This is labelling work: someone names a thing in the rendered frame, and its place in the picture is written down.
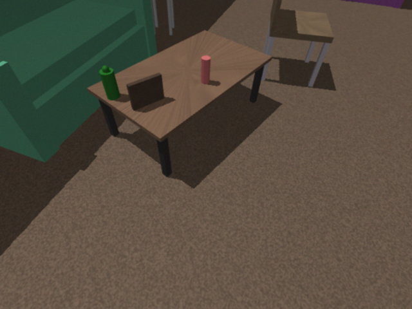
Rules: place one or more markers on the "coffee table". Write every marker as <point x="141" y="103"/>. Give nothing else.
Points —
<point x="185" y="96"/>

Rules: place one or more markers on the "chair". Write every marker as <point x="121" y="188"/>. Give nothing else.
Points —
<point x="300" y="25"/>

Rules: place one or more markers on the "sofa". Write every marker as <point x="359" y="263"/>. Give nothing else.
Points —
<point x="51" y="51"/>

